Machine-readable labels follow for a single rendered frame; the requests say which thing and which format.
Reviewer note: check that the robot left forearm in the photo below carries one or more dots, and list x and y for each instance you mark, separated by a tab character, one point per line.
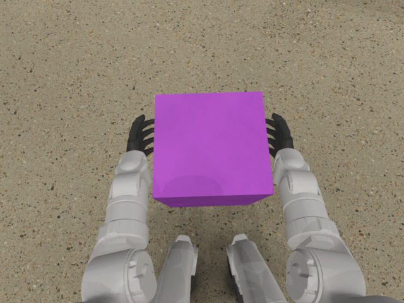
125	221

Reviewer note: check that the robot left shin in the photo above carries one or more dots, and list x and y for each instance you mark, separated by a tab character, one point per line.
182	238

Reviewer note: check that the carton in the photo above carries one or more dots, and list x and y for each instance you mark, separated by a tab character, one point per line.
210	149

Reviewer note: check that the left robot upper arm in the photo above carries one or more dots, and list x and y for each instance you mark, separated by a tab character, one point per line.
120	277

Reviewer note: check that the left robot hand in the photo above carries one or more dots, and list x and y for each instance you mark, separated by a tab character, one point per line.
136	135

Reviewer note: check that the right robot upper arm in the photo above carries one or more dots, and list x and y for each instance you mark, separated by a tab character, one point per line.
322	276

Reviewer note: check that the left robot thigh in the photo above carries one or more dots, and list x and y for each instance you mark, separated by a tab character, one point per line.
174	282

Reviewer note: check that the right robot hand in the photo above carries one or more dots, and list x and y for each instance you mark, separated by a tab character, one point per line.
282	138

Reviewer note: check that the robot right forearm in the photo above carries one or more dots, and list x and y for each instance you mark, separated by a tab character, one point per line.
308	224

